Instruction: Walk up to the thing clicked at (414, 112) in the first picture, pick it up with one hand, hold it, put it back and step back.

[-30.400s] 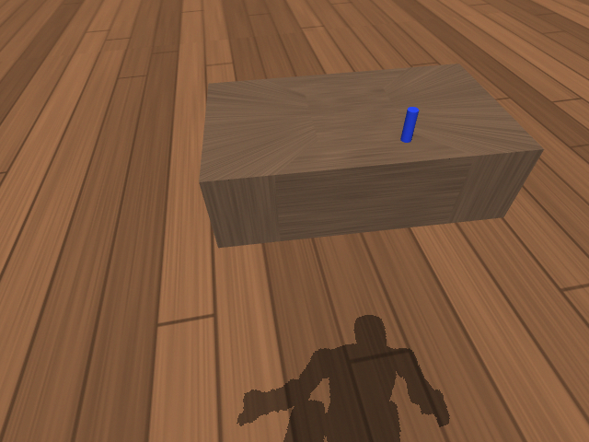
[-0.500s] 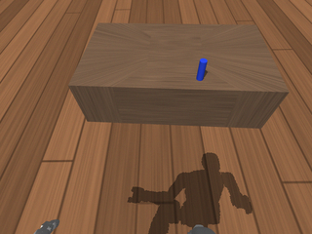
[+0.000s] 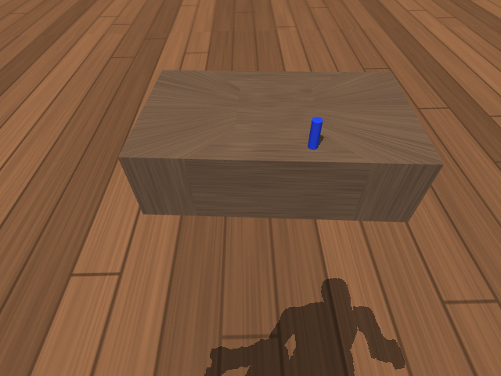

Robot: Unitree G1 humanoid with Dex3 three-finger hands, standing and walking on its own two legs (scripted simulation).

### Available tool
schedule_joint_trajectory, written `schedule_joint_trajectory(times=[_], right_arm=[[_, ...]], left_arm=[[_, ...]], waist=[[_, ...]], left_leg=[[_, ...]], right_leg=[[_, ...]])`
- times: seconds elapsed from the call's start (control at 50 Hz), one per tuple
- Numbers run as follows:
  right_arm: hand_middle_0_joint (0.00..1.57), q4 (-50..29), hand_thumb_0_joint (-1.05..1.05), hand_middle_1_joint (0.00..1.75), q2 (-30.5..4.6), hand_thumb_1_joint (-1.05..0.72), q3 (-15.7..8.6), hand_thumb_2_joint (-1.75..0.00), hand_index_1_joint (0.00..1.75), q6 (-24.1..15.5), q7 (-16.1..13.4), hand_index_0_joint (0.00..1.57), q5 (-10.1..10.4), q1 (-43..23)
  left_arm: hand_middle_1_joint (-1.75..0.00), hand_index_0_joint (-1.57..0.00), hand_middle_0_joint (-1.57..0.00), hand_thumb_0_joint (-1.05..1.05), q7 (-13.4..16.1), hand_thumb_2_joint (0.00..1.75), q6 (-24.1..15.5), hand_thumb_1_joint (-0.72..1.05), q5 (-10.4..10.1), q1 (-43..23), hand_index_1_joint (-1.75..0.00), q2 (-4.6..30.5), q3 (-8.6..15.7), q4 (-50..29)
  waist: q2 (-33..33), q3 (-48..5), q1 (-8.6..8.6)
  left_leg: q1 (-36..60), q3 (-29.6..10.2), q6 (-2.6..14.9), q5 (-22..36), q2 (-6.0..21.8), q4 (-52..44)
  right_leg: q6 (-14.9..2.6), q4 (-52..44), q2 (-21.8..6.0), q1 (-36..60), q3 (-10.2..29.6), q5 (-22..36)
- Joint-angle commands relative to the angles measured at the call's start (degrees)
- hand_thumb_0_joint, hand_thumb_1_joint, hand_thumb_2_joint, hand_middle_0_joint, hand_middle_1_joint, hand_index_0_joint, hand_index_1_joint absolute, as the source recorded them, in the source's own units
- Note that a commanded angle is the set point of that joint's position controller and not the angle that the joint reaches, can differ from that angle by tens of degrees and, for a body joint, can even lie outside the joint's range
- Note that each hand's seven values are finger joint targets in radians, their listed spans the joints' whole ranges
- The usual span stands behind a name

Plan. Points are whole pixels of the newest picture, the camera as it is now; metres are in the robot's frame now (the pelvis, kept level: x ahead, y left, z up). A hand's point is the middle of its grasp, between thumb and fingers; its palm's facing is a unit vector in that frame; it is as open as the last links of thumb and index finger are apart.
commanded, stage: step back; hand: right
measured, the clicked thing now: (315, 133) +1.09 -0.20 -0.31
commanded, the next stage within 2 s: stand in 0.62 s
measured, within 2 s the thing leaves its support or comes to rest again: neither
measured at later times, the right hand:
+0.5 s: hand out of the picture +0.13 -0.26 -0.14, palm faces -0.01 +0.94 -0.34, open 7.4 cm
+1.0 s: hand out of the picture +0.13 -0.26 -0.13, palm faces -0.01 +0.95 -0.32, open 7.3 cm
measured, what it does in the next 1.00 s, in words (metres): stands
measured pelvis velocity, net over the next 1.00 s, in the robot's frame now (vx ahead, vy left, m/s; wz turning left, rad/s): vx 0.02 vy -0.01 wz -0.01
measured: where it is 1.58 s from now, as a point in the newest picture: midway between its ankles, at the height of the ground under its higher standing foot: outside the picture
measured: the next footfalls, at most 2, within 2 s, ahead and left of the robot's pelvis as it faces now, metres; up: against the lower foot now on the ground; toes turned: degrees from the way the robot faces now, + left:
none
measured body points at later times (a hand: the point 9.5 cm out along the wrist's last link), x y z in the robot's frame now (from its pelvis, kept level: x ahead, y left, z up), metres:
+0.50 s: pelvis +0.04 -0.01 +0.01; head +0.05 +0.00 +0.46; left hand +0.14 +0.30 -0.11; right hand +0.13 -0.31 -0.12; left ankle +0.03 +0.11 -0.73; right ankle +0.01 -0.14 -0.73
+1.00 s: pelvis +0.02 -0.01 +0.02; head +0.03 -0.02 +0.47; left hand +0.11 +0.28 -0.11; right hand +0.13 -0.31 -0.11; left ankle +0.03 +0.11 -0.73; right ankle +0.01 -0.14 -0.73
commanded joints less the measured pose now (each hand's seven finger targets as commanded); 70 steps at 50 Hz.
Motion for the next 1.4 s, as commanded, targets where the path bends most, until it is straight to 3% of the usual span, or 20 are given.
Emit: schedule_joint_trajectory(times=[0.0,0.02,0.04,0.1,0.14,0.16,0.18,0.2,0.22,0.26,0.34,0.44,0.58,0.6,0.66,0.72,0.8,0.9,1.04,1.38], right_arm=[[0.2,-3.1,0.0,0.3,-12.7,-0.9,-2.7,-0.9,0.3,-3.1,-1.4,0.2,-0.5,-1.3],[0.2,-3.3,0.0,0.3,-15.7,-0.9,-3.3,-0.9,0.3,-3.0,-1.3,0.2,-0.3,-2.1],[0.2,-3.6,0.0,0.3,-14.9,-0.9,-3.1,-0.9,0.3,-3.1,-1.3,0.2,-0.5,-3.7],[0.2,-3.3,0.0,0.3,-13.2,-0.9,-2.5,-0.9,0.3,-3.4,-1.4,0.2,-0.5,-5.4],[0.2,-3.2,0.0,0.3,-10.8,-0.9,-1.5,-0.9,0.3,-2.6,-1.3,0.2,0.5,-7.3],[0.2,-3.1,0.0,0.3,-10.1,-0.9,-1.3,-0.9,0.3,-2.4,-1.3,0.2,0.7,-6.7],[0.2,-3.1,0.0,0.3,-9.2,-0.9,-1.1,-0.9,0.3,-2.2,-1.3,0.2,1.0,-6.5],[0.2,-2.8,0.0,0.3,-9.1,-0.9,-1.2,-0.9,0.3,-2.1,-1.2,0.2,0.9,-5.8],[0.2,-2.2,0.0,0.3,-9.2,-0.9,-1.4,-0.9,0.3,-2.1,-1.3,0.2,0.5,-5.6],[0.2,-1.1,0.0,0.3,-9.9,-0.9,-1.5,-0.9,0.3,-2.3,-1.3,0.2,0.0,-6.0],[0.2,-0.2,0.0,0.3,-8.8,-0.9,-0.8,-0.9,0.3,-2.8,-1.2,0.2,0.4,-6.8],[0.2,0.4,0.0,0.3,-9.1,-0.9,-0.9,-0.9,0.3,-2.6,-1.6,0.2,0.5,-6.9],[0.2,0.1,0.0,0.3,-9.0,-0.9,-1.0,-0.9,0.3,-2.0,-1.7,0.2,0.3,-8.7],[0.2,0.3,0.0,0.3,-8.9,-0.9,-0.3,-0.9,0.3,-2.0,-1.8,0.2,0.8,-9.8],[0.2,1.4,0.0,0.3,-9.7,-0.9,0.0,-0.9,0.3,-2.0,-2.1,0.2,1.1,-9.3],[0.2,1.8,0.0,0.3,-9.3,-0.9,0.2,-0.9,0.3,-1.8,-2.1,0.2,1.4,-9.8],[0.2,2.3,0.0,0.3,-8.9,-0.9,0.6,-0.9,0.3,-1.4,-1.8,0.2,1.4,-11.6],[0.2,3.3,0.0,0.3,-9.2,-0.9,0.9,-0.9,0.3,-1.5,-1.4,0.2,1.3,-11.8],[0.2,4.6,0.0,0.3,-9.2,-0.9,1.1,-0.9,0.3,-1.5,-1.0,0.2,1.0,-11.3],[0.2,5.9,0.0,0.3,-9.5,-0.9,1.5,-0.9,0.3,-1.6,-1.0,0.2,0.9,-6.9]], left_arm=[[-0.3,-0.2,-0.2,0.0,0.5,0.9,-0.7,0.9,-2.0,-7.0,-0.3,10.2,1.0,-5.2],[-0.3,-0.2,-0.2,0.0,0.9,0.9,-0.4,0.9,-1.9,-6.1,-0.3,12.6,2.1,-4.4],[-0.3,-0.2,-0.2,0.0,1.0,0.9,-0.6,0.9,-1.8,-5.2,-0.3,12.7,2.0,-3.9],[-0.3,-0.2,-0.2,0.0,1.1,0.9,-1.3,0.9,-1.9,-3.8,-0.3,11.6,1.8,-2.4],[-0.3,-0.2,-0.2,0.0,1.3,0.9,-2.1,0.9,-1.6,-3.5,-0.3,11.2,1.9,-1.0],[-0.3,-0.2,-0.2,0.0,1.5,0.9,-2.2,0.9,-1.2,-4.4,-0.3,12.0,2.3,-0.7],[-0.3,-0.2,-0.2,0.0,1.6,0.9,-2.3,0.9,-1.2,-4.4,-0.3,13.1,2.4,-0.7],[-0.3,-0.2,-0.2,0.0,1.4,0.9,-2.3,0.9,-1.0,-6.1,-0.3,14.8,2.4,-1.0],[-0.3,-0.2,-0.2,0.0,1.2,0.9,-2.1,0.9,-1.0,-7.4,-0.3,14.8,2.4,-1.0],[-0.3,-0.2,-0.2,0.0,1.2,0.9,-1.9,0.9,-1.3,-9.5,-0.3,13.7,1.9,-1.4],[-0.3,-0.2,-0.2,0.0,1.4,0.9,-2.1,0.9,-1.5,-9.3,-0.3,13.0,1.9,0.1],[-0.3,-0.2,-0.2,0.0,1.7,0.9,-1.7,0.9,-1.8,-10.6,-0.3,13.1,2.0,0.0],[-0.3,-0.2,-0.2,0.0,1.8,0.9,-1.3,0.9,-1.6,-12.2,-0.3,13.0,1.9,0.1],[-0.3,-0.2,-0.2,0.0,1.7,0.9,-1.4,0.9,-2.6,-11.8,-0.3,10.7,0.5,1.1],[-0.3,-0.2,-0.2,0.0,2.1,0.9,-1.4,0.9,-2.6,-12.4,-0.3,11.2,0.4,1.4],[-0.3,-0.2,-0.2,0.0,2.1,0.9,-1.5,0.9,-2.4,-11.9,-0.3,11.4,0.2,2.3],[-0.3,-0.2,-0.2,0.0,1.8,0.9,-1.6,0.9,-2.1,-12.0,-0.3,11.1,-0.3,3.4],[-0.3,-0.2,-0.2,0.0,1.7,0.9,-2.0,0.9,-2.1,-11.8,-0.3,11.3,-0.5,3.9],[-0.3,-0.2,-0.2,0.0,1.5,0.9,-2.0,0.9,-1.9,-11.3,-0.3,11.4,-0.7,4.6],[-0.3,-0.2,-0.2,0.0,1.3,0.9,-1.9,0.9,-2.1,-9.8,-0.3,12.3,-1.1,4.2]], waist=[[6.3,-2.6,-2.52],[5.5,-2.3,-1.99],[4.7,-2.2,-1.5],[8.2,-3.3,-0.52],[6.3,-5.5,0.56],[4.7,-6.6,0.22],[2.5,-6.6,0.04],[-0.3,-5.7,-1.13],[-1.3,-4.5,-1.47],[-0.9,-2.0,-1.68],[-2.7,-4.3,-0.79],[-1.1,-7.6,-0.85],[0.2,-6.6,-0.76],[1.5,-6.3,-1.46],[1.5,-8.2,-1.7],[0.4,-9.4,-1.83],[-1.0,-6.6,-1.96],[-0.2,-7.2,-2.09],[-0.7,-3.0,-1.76],[-0.6,-4.0,-2.2]], left_leg=[[8.2,-21.9,5.52,-9.0,13.7,-20.0],[4.2,-25.5,9.94,-13.7,18.4,-20.8],[4.4,-24.7,10.88,-9.4,18.6,-20.2],[5.5,-16.2,8.01,7.0,14.9,-16.1],[2.7,-9.4,3.85,16.4,10.8,-11.6],[0.3,-7.9,2.27,16.3,9.3,-10.4],[-2.4,-6.5,1.42,10.0,7.2,-9.5],[-2.1,-4.9,1.13,1.8,5.2,-9.5],[-0.5,-4.3,0.92,-0.5,4.9,-9.2],[-0.2,-5.1,1.37,2.8,5.4,-10.0],[1.1,-5.2,2.29,17.0,6.6,-8.8],[4.6,-4.1,2.27,25.0,6.5,-7.2],[4.0,-4.7,2.56,21.3,6.5,-7.7],[8.7,-5.9,1.72,29.7,7.5,-9.9],[11.9,-5.8,1.4,36.4,8.5,-11.1],[13.0,-4.9,1.05,34.9,8.3,-12.4],[12.1,-4.8,0.66,25.2,8.0,-15.7],[13.0,-4.5,0.42,21.2,8.0,-17.2],[9.1,-5.0,0.1,10.0,7.4,-19.6],[8.4,-5.5,0.28,10.1,7.8,-19.6]], right_leg=[[-2.31,3.6,-0.1,-12.4,1.1,-4.7],[-2.68,7.6,-0.3,-9.3,0.7,-10.3],[-2.84,8.4,-1.0,-8.9,2.1,-10.5],[-3.14,0.8,-2.0,-5.2,1.3,-6.1],[-2.83,-10.2,-1.4,4.4,0.8,6.3],[-3.15,-10.2,-2.2,8.5,2.3,9.9],[-4.0,-10.8,-4.2,9.6,5.0,8.1],[-5.4,-10.5,-6.2,7.2,6.9,3.8],[-6.31,-10.4,-7.5,4.6,8.0,1.6],[-6.06,-9.7,-6.6,1.9,6.0,3.1],[-4.51,-9.3,-5.6,6.8,3.5,14.1],[-3.97,-6.7,-5.8,8.4,1.7,21.3],[-4.05,-6.6,-5.5,7.4,1.3,17.3],[-3.37,-8.8,-6.8,5.1,3.9,25.4],[-2.29,-9.4,-5.8,8.2,2.4,27.8],[-2.02,-11.0,-6.0,10.2,2.3,29.1],[-1.7,-14.9,-6.1,8.7,2.6,22.4],[-1.77,-16.9,-6.5,8.6,3.4,19.7],[-1.69,-19.7,-6.3,5.3,4.1,7.5],[-2.23,-18.5,-6.4,4.4,4.8,7.4]])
